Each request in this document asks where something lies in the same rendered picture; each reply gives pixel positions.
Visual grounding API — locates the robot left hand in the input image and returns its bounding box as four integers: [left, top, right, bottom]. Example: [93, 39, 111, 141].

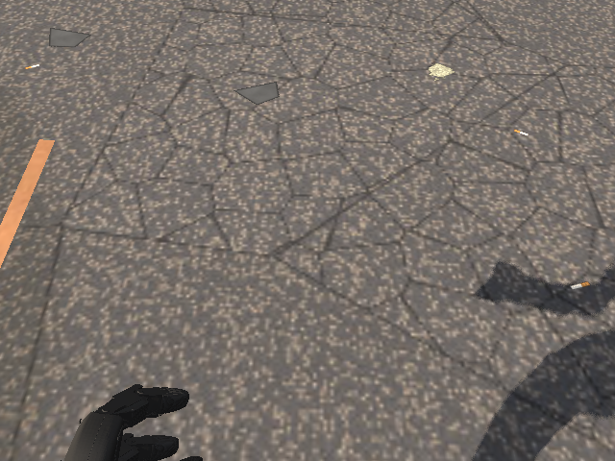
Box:
[64, 384, 203, 461]

